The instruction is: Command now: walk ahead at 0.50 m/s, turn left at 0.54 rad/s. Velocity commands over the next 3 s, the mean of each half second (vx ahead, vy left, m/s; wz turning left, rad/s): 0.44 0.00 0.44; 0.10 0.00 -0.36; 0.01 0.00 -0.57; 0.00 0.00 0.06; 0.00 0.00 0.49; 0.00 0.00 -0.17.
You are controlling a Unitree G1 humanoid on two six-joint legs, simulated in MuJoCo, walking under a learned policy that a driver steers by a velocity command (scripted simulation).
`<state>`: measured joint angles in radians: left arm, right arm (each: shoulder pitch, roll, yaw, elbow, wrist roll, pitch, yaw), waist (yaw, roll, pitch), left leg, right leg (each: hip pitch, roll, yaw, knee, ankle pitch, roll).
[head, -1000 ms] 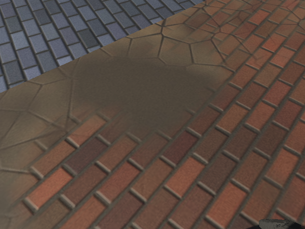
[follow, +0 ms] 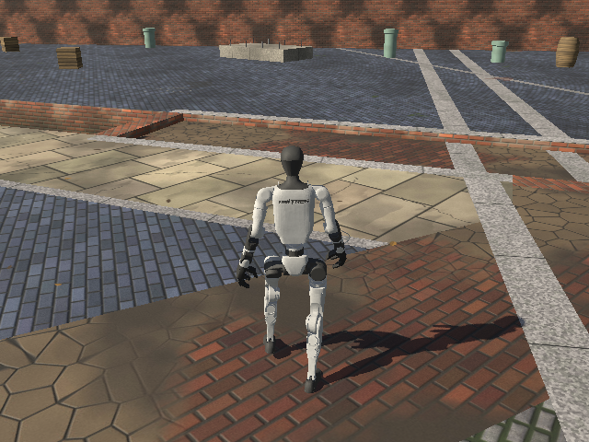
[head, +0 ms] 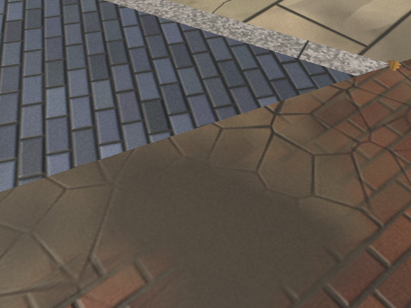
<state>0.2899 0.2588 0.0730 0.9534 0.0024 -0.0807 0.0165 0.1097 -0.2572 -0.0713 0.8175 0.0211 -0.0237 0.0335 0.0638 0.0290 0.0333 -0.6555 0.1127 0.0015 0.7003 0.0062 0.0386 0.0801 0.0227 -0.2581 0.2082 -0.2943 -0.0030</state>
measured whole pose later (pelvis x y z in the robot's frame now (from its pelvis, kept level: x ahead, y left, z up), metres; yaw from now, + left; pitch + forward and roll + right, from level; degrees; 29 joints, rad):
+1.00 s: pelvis +0.40 +0.09 -0.01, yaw -2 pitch +2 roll +0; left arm 0.16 0.31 0.08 0.75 -0.02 0.04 0.03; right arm 0.16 -0.28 -0.06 0.76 0.00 -0.01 -0.03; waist 0.03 -0.03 0.03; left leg -0.34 -0.02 -0.09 0.52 -0.22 -0.02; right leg -0.41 0.12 0.19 0.49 -0.11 -0.01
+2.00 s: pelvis +0.42 +0.06 +0.00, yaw -14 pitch +1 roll -1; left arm 0.13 0.29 0.07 0.72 0.00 0.03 0.03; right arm 0.21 -0.30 -0.07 0.72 0.00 0.00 -0.02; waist -0.02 0.00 0.04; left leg -0.33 0.01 -0.09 0.57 -0.26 -0.02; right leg -0.34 0.06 0.02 0.77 -0.51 -0.01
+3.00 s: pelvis +0.41 +0.07 +0.00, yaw -6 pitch +0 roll +1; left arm 0.21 0.30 0.07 0.72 -0.02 0.07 0.00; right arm 0.08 -0.28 -0.07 0.74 0.00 0.03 -0.03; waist 0.02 0.01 0.07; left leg -0.22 0.06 0.18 0.51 -0.28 0.00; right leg -0.33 -0.06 -0.06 0.73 -0.40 0.05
